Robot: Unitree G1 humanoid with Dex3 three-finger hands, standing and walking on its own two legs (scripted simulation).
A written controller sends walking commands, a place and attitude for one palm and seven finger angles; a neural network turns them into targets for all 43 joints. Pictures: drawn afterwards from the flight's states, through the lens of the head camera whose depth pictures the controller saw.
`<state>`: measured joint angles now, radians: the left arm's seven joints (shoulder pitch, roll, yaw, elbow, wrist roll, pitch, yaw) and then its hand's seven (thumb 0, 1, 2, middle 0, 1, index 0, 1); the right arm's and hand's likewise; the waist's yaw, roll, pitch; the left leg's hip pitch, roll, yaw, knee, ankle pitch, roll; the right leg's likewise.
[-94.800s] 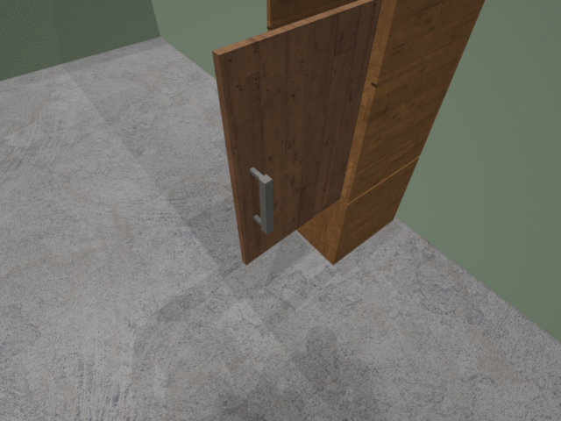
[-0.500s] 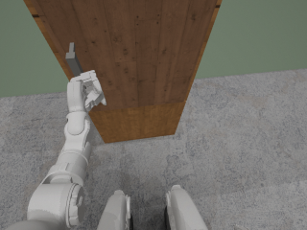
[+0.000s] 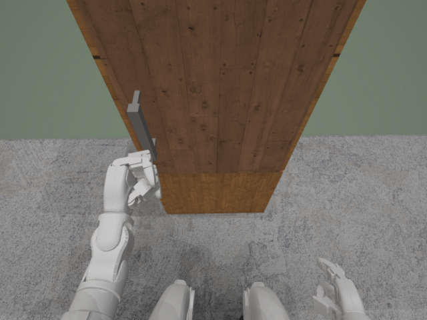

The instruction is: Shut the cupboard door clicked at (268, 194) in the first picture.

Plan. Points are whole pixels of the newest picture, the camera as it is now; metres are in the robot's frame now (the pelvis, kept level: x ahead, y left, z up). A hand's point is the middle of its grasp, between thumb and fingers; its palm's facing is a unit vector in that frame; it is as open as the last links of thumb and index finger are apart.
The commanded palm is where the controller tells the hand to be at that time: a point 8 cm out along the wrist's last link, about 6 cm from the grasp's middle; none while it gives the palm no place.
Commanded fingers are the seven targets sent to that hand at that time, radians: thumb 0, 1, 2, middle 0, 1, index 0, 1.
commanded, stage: draw the hand back to the body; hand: left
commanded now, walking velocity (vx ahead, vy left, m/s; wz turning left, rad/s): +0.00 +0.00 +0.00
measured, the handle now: (145, 128) +0.49 +0.17 +0.02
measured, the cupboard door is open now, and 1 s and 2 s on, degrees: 0 0 0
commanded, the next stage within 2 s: step back with the hand held close in 1.46 s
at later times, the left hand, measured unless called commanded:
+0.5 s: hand (89, 197) +0.28 +0.18 +0.14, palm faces +0.11 -0.97 -0.24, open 3.1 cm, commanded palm +0.24 +0.24 +0.16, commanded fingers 0.00 0.90 0.90 -0.97 -1.14 -0.97 -1.14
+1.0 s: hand out of the picture +0.23 +0.27 +0.25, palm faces +0.42 -0.82 -0.39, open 5.5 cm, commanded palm +0.18 +0.31 +0.27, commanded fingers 0.00 0.90 0.90 -0.28 -0.39 -0.28 -0.39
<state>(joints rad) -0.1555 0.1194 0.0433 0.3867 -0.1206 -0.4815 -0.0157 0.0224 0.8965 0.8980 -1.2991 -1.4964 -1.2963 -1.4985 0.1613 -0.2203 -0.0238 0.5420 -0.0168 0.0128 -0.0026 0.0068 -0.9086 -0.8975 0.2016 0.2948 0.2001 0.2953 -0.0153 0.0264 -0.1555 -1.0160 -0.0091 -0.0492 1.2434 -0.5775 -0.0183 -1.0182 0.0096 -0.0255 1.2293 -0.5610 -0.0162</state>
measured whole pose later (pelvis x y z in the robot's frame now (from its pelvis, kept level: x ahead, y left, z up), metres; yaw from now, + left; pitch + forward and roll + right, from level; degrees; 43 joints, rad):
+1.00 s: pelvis +0.03 +0.01 +0.11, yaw +0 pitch -3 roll +0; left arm 0.42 0.33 0.28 -0.33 -0.06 -0.04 0.10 0.02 0.89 0.90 -0.55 -0.67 -0.55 -0.67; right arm 0.20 -0.21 0.05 0.60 0.01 -0.10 -0.08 0.01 -0.90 -0.90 0.20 0.30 0.20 0.30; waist 0.07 0.08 -0.03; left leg -0.13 -0.02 -0.03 0.49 -0.30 0.01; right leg -0.14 -0.01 0.00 0.49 -0.30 0.01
